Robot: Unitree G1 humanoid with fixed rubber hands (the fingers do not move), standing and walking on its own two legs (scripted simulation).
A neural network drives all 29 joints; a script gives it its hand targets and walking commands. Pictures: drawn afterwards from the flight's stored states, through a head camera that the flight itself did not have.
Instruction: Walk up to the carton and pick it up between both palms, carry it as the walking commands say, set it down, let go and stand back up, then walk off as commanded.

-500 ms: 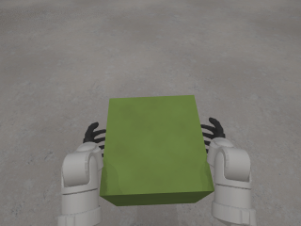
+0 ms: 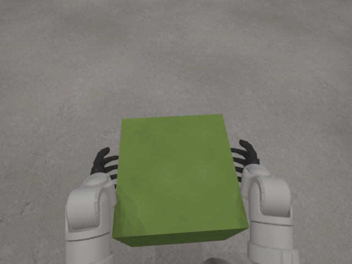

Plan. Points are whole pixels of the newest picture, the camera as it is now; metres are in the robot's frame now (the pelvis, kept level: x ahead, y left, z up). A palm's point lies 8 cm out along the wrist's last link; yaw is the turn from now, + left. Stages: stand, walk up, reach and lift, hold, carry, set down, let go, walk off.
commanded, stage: carry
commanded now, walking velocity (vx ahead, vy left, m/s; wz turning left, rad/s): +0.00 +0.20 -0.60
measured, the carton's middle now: (175, 182) +0.30 +0.02 -0.01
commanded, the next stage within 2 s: none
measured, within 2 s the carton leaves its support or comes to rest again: neither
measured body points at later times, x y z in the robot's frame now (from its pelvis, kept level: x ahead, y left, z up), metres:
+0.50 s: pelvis -0.03 +0.11 +0.00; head -0.03 +0.10 +0.45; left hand +0.29 +0.19 +0.08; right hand +0.22 -0.12 +0.08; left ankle +0.00 +0.25 -0.70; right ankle -0.01 -0.05 -0.73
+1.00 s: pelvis -0.03 +0.20 +0.00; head -0.04 +0.20 +0.45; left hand +0.30 +0.20 +0.08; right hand +0.15 -0.08 +0.08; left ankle +0.00 +0.26 -0.73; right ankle -0.09 +0.13 -0.73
